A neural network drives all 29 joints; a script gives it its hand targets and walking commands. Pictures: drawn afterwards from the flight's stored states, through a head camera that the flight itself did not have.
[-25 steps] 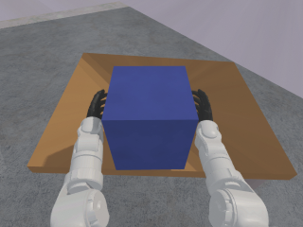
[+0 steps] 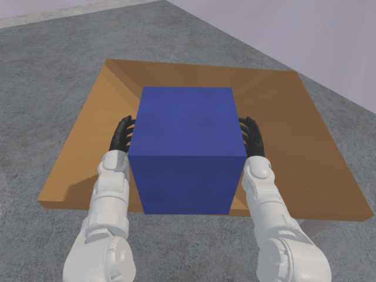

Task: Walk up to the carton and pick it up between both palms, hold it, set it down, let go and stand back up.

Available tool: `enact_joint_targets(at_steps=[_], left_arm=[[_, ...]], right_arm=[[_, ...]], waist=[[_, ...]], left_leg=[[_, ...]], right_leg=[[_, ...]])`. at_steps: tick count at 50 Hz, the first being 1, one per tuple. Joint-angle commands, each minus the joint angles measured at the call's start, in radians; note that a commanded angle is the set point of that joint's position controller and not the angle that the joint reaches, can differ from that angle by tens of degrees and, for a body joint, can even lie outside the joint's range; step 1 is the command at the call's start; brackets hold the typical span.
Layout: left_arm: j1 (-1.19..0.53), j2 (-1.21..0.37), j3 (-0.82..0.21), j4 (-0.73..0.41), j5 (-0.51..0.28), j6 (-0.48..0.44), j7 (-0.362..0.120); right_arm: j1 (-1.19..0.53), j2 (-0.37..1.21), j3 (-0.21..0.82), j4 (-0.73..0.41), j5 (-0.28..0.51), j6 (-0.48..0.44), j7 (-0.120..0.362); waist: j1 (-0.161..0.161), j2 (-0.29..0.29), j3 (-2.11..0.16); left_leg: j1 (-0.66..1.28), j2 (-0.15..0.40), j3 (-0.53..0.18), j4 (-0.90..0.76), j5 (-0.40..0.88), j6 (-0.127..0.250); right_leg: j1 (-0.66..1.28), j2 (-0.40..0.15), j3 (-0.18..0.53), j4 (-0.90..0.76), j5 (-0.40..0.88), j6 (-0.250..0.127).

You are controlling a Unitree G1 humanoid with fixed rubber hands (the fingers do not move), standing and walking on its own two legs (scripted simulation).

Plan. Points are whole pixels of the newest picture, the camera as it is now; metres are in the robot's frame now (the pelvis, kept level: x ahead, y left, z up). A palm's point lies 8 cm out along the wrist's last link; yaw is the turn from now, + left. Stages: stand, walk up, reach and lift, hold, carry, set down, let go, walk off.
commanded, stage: set down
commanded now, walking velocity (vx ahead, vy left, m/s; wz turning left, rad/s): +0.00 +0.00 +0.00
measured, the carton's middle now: (187, 152) +0.41 +0.04 +0.03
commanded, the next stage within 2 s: none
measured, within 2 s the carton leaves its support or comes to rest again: rests again in 0.04 s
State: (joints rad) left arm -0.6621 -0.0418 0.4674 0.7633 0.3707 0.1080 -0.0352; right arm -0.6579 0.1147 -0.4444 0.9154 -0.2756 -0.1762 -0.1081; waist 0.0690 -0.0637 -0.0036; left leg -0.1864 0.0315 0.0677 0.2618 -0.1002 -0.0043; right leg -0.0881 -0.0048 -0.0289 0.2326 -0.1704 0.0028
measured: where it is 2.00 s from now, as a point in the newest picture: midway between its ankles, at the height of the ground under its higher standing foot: outside the picture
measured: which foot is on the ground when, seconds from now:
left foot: down 0.00-1.00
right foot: down 0.00-1.00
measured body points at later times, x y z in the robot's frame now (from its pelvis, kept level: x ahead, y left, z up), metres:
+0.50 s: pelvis +0.00 +0.00 +0.00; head +0.03 +0.03 +0.45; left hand +0.39 +0.19 +0.06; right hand +0.40 -0.11 +0.06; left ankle +0.02 +0.12 -0.75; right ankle -0.03 -0.12 -0.75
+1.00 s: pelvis +0.00 +0.00 +0.00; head +0.04 +0.03 +0.45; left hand +0.39 +0.19 +0.05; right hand +0.40 -0.11 +0.06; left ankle +0.02 +0.12 -0.75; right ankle -0.03 -0.12 -0.75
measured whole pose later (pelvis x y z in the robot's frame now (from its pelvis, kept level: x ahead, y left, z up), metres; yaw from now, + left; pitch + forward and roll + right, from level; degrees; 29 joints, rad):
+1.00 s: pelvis +0.00 +0.00 +0.00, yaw -1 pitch +2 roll +0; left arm -0.65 -0.11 0.57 0.69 0.44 0.02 -0.09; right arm -0.61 0.16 -0.52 0.84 -0.37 -0.26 -0.08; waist 0.08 -0.06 0.04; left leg -0.19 0.04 0.11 0.26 -0.11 0.00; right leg -0.11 -0.01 -0.03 0.24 -0.18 0.00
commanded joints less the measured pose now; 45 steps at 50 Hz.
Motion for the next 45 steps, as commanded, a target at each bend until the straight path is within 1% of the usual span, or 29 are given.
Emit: enact_joint_targets(at_steps=[1, 3, 6, 7, 10, 11, 13, 16, 17, 18, 21, 22, 25, 30, 31, 32, 33, 36, 38, 40, 43, 45], left_arm=[[-0.638, -0.528, -0.297, -0.105, -0.028, -0.091, -0.103], [-0.643, -0.530, -0.305, -0.113, -0.030, -0.101, -0.101], [-0.604, -0.524, -0.289, -0.087, -0.013, -0.103, -0.099], [-0.606, -0.524, -0.291, -0.087, -0.016, -0.106, -0.100], [-0.592, -0.520, -0.273, -0.075, -0.003, -0.112, -0.101], [-0.584, -0.518, -0.267, -0.074, 0.003, -0.113, -0.101], [-0.562, -0.521, -0.266, -0.070, 0.010, -0.113, -0.103], [-0.527, -0.520, -0.253, -0.071, 0.022, -0.109, -0.104], [-0.518, -0.519, -0.255, -0.073, 0.022, -0.107, -0.105], [-0.506, -0.514, -0.247, -0.069, 0.025, -0.106, -0.106], [-0.484, -0.507, -0.238, -0.066, 0.030, -0.110, -0.110], [-0.482, -0.502, -0.235, -0.060, 0.032, -0.110, -0.114], [-0.469, -0.497, -0.226, -0.057, 0.038, -0.110, -0.120], [-0.455, -0.489, -0.211, -0.050, 0.049, -0.117, -0.119], [-0.457, -0.481, -0.206, -0.051, 0.049, -0.120, -0.119], [-0.453, -0.485, -0.207, -0.051, 0.052, -0.121, -0.118], [-0.448, -0.485, -0.196, -0.047, 0.057, -0.122, -0.118], [-0.440, -0.482, -0.186, -0.053, 0.064, -0.119, -0.119], [-0.427, -0.478, -0.176, -0.054, 0.068, -0.121, -0.122], [-0.419, -0.476, -0.171, -0.054, 0.074, -0.121, -0.121], [-0.418, -0.473, -0.163, -0.050, 0.077, -0.127, -0.118], [-0.412, -0.468, -0.157, -0.049, 0.080, -0.127, -0.117]], right_arm=[[-0.626, 0.519, 0.303, -0.091, -0.049, -0.071, 0.139], [-0.614, 0.523, 0.300, -0.079, -0.053, -0.077, 0.138], [-0.597, 0.518, 0.296, -0.070, -0.061, -0.082, 0.140], [-0.591, 0.516, 0.290, -0.070, -0.064, -0.083, 0.140], [-0.586, 0.519, 0.285, -0.069, -0.073, -0.087, 0.140], [-0.577, 0.518, 0.289, -0.065, -0.074, -0.088, 0.142], [-0.558, 0.515, 0.284, -0.055, -0.076, -0.092, 0.140], [-0.537, 0.512, 0.286, -0.050, -0.075, -0.094, 0.140], [-0.530, 0.509, 0.284, -0.052, -0.075, -0.095, 0.138], [-0.533, 0.509, 0.290, -0.062, -0.077, -0.098, 0.138], [-0.518, 0.510, 0.299, -0.067, -0.082, -0.105, 0.132], [-0.511, 0.510, 0.293, -0.067, -0.086, -0.103, 0.131], [-0.493, 0.509, 0.289, -0.067, -0.098, -0.103, 0.130], [-0.475, 0.502, 0.275, -0.063, -0.110, -0.111, 0.132], [-0.476, 0.503, 0.275, -0.064, -0.112, -0.111, 0.133], [-0.467, 0.504, 0.272, -0.063, -0.116, -0.111, 0.134], [-0.465, 0.506, 0.270, -0.058, -0.116, -0.110, 0.134], [-0.450, 0.501, 0.259, -0.051, -0.124, -0.107, 0.134], [-0.437, 0.506, 0.259, -0.052, -0.127, -0.107, 0.134], [-0.424, 0.500, 0.243, -0.044, -0.133, -0.107, 0.136], [-0.425, 0.494, 0.231, -0.053, -0.144, -0.108, 0.142], [-0.418, 0.493, 0.223, -0.054, -0.153, -0.104, 0.145]], waist=[[0.005, 0.070, -0.490], [-0.002, 0.072, -0.483], [0.007, 0.067, -0.457], [0.004, 0.069, -0.460], [0.009, 0.058, -0.439], [0.015, 0.062, -0.441], [0.010, 0.067, -0.430], [0.020, 0.068, -0.398], [0.016, 0.067, -0.391], [0.020, 0.054, -0.391], [0.020, 0.040, -0.377], [0.016, 0.037, -0.362], [0.019, 0.036, -0.356], [0.027, 0.048, -0.341], [0.031, 0.043, -0.348], [0.027, 0.047, -0.350], [0.034, 0.048, -0.346], [0.028, 0.042, -0.330], [0.033, 0.038, -0.320], [0.028, 0.046, -0.304], [0.035, 0.047, -0.309], [0.032, 0.042, -0.306]], left_leg=[[0.226, -0.025, 0.095, 0.044, 0.323, -0.018], [0.234, -0.023, 0.095, 0.046, 0.330, -0.022], [0.221, -0.022, 0.095, 0.043, 0.329, -0.018], [0.219, -0.022, 0.095, 0.041, 0.321, -0.018], [0.204, -0.023, 0.098, 0.037, 0.305, -0.012], [0.203, -0.024, 0.100, 0.037, 0.311, -0.011], [0.215, -0.022, 0.098, 0.042, 0.326, -0.015], [0.215, -0.022, 0.099, 0.043, 0.341, -0.013], [0.214, -0.023, 0.101, 0.043, 0.339, -0.012], [0.207, -0.023, 0.102, 0.042, 0.332, -0.005], [0.177, -0.026, 0.105, 0.035, 0.308, 0.005], [0.165, -0.027, 0.106, 0.030, 0.287, 0.007], [0.155, -0.026, 0.108, 0.023, 0.265, 0.012], [0.168, -0.022, 0.111, 0.029, 0.278, 0.012], [0.161, -0.023, 0.112, 0.029, 0.276, 0.014], [0.167, -0.023, 0.111, 0.030, 0.283, 0.012], [0.163, -0.023, 0.113, 0.031, 0.287, 0.013], [0.167, -0.023, 0.113, 0.029, 0.279, 0.016], [0.160, -0.024, 0.117, 0.029, 0.276, 0.019], [0.167, -0.022, 0.116, 0.027, 0.273, 0.016], [0.162, -0.022, 0.117, 0.027, 0.260, 0.018], [0.159, -0.022, 0.117, 0.028, 0.257, 0.021]], right_leg=[[0.108, 0.021, -0.064, 0.017, 0.247, 0.035], [0.107, 0.023, -0.067, 0.017, 0.248, 0.035], [0.108, 0.026, -0.067, 0.014, 0.239, 0.032], [0.103, 0.024, -0.066, 0.011, 0.229, 0.033], [0.105, 0.023, -0.064, 0.011, 0.222, 0.033], [0.108, 0.022, -0.064, 0.013, 0.223, 0.034], [0.102, 0.025, -0.066, 0.011, 0.228, 0.031], [0.099, 0.029, -0.067, 0.006, 0.219, 0.029], [0.097, 0.028, -0.066, 0.005, 0.218, 0.029], [0.097, 0.028, -0.065, 0.003, 0.219, 0.030], [0.128, 0.022, -0.058, 0.012, 0.257, 0.039], [0.132, 0.019, -0.057, 0.012, 0.251, 0.042], [0.120, 0.018, -0.057, 0.011, 0.234, 0.043], [0.090, 0.019, -0.061, 0.006, 0.204, 0.036], [0.088, 0.018, -0.061, 0.007, 0.204, 0.039], [0.090, 0.019, -0.061, 0.007, 0.207, 0.038], [0.092, 0.020, -0.060, 0.009, 0.208, 0.037], [0.088, 0.019, -0.060, 0.008, 0.203, 0.040], [0.088, 0.018, -0.059, 0.009, 0.199, 0.042], [0.073, 0.020, -0.062, 0.005, 0.173, 0.038], [0.051, 0.020, -0.064, -0.001, 0.130, 0.034], [0.051, 0.019, -0.060, -0.001, 0.132, 0.035]])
